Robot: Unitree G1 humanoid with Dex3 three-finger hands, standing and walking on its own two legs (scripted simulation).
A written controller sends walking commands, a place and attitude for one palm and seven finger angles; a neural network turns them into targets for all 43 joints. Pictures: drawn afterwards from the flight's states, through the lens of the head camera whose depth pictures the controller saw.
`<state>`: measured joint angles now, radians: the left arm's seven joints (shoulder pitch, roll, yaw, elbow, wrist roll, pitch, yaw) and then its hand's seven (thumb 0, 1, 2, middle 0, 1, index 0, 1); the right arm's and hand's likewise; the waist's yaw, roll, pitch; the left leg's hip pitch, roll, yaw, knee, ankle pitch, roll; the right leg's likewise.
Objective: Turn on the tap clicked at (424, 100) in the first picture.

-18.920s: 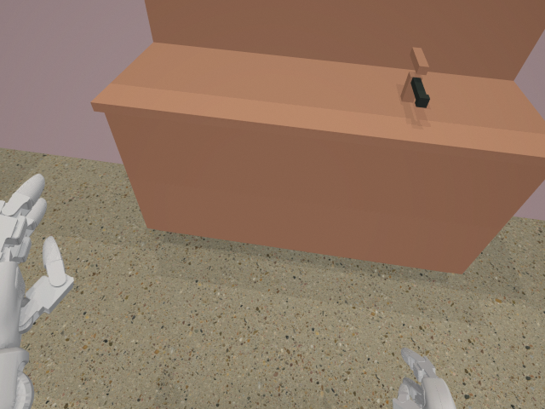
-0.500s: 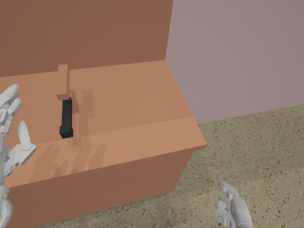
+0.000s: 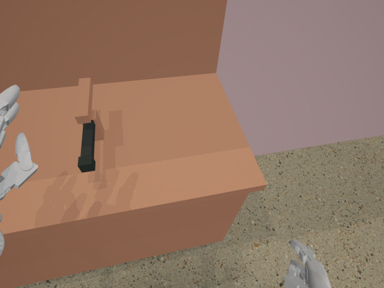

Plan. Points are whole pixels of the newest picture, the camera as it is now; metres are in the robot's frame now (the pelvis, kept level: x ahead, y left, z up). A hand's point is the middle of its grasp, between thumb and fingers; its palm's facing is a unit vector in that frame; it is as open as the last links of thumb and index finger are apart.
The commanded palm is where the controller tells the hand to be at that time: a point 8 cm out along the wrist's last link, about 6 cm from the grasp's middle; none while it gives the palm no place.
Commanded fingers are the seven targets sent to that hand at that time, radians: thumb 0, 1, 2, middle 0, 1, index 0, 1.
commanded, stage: come to a stop and stand still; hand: left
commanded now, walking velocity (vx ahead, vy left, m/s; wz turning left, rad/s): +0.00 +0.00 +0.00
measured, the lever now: (86, 163) +0.34 +0.28 +0.02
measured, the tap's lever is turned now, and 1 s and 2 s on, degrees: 0 0 0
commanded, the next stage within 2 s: look again from close up in 0.64 s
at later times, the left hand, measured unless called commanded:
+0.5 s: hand (6, 181) +0.21 +0.30 +0.16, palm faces +0.42 -0.85 -0.33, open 7.4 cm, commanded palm +0.15 +0.32 +0.18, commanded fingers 0.00 0.90 0.90 -0.20 -0.30 -0.20 -0.30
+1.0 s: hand (23, 190) +0.21 +0.28 +0.16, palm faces +0.37 -0.85 -0.39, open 7.4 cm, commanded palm +0.15 +0.31 +0.18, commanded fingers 0.00 0.90 0.90 -0.20 -0.30 -0.20 -0.30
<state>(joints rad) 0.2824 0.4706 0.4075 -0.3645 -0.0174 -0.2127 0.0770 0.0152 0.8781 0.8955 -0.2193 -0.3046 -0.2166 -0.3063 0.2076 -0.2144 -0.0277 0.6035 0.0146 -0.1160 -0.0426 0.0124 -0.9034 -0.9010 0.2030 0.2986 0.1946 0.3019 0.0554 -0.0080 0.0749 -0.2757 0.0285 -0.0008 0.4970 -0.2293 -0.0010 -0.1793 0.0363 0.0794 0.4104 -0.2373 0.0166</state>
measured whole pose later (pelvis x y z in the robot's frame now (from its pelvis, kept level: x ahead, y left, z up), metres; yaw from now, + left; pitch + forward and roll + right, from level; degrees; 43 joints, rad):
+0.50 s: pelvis -0.01 +0.05 +0.00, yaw -1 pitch -1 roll -2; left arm 0.35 0.35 0.38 -0.46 -0.03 -0.26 0.10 0.01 0.89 0.90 -0.21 -0.30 -0.21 -0.30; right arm 0.19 -0.17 0.02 0.59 0.01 -0.16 -0.01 0.01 -0.90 -0.90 0.21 0.30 0.20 0.30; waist 0.05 -0.04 0.08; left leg -0.27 -0.03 0.04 0.50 -0.22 0.07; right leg -0.17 -0.02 0.11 0.41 -0.23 0.05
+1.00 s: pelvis -0.01 +0.03 +0.00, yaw +0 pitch -1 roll -2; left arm 0.42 0.36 0.36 -0.45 -0.03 -0.24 0.09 0.01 0.88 0.90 -0.21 -0.30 -0.21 -0.31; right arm 0.20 -0.20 0.00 0.58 0.02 -0.13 -0.03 0.01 -0.90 -0.90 0.21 0.30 0.20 0.30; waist 0.02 -0.01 0.07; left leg -0.26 -0.01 0.02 0.46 -0.19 0.05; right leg -0.16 -0.01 0.09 0.36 -0.20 0.06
